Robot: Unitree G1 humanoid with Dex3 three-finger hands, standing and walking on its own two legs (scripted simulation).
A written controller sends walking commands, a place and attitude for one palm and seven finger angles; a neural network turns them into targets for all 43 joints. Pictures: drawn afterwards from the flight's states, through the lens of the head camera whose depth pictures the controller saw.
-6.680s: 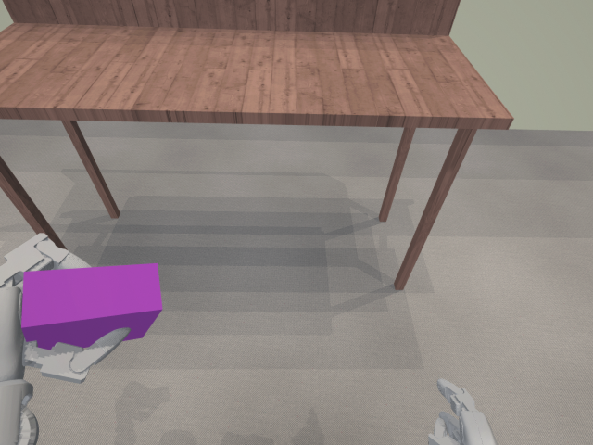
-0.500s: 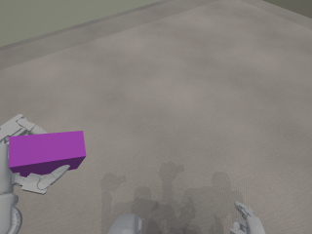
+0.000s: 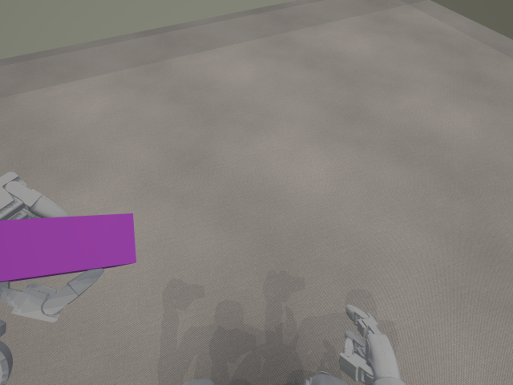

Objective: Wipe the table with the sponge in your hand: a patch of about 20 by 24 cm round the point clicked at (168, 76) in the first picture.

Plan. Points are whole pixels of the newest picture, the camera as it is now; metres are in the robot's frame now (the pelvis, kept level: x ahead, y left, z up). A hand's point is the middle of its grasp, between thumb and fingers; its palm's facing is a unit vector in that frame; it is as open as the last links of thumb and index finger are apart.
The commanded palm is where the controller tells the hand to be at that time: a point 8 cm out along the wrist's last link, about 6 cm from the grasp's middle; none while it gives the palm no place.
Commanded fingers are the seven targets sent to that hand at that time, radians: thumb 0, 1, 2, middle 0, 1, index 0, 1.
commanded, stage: turn to face it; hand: left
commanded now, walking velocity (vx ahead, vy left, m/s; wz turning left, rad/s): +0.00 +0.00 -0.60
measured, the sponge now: (84, 247) +0.21 +0.21 +0.18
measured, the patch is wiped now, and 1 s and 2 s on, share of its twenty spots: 0.00 0.00 0.00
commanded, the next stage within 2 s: none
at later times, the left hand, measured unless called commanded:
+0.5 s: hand (194, 219) +0.26 +0.11 +0.19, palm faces +0.16 -0.86 -0.48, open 9.1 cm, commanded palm +0.21 +0.16 +0.18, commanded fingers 0.00 0.10 1.30 -1.20 -1.60 -1.20 -1.60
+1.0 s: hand (303, 267) +0.23 -0.02 +0.16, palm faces -0.14 -0.86 -0.48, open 9.1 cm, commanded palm +0.19 +0.07 +0.18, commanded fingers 0.00 0.10 1.30 -1.20 -1.60 -1.20 -1.60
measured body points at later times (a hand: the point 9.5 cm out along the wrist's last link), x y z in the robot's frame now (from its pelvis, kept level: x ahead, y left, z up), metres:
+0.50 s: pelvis -0.02 -0.07 +0.01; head +0.01 -0.09 +0.46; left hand +0.24 +0.15 +0.21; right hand +0.07 -0.38 -0.08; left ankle -0.01 +0.10 -0.69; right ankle +0.05 -0.11 -0.73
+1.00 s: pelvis -0.10 -0.08 -0.01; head -0.06 -0.13 +0.43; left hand +0.23 +0.03 +0.18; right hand -0.07 -0.34 -0.13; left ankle -0.04 +0.09 -0.70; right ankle -0.12 -0.18 -0.73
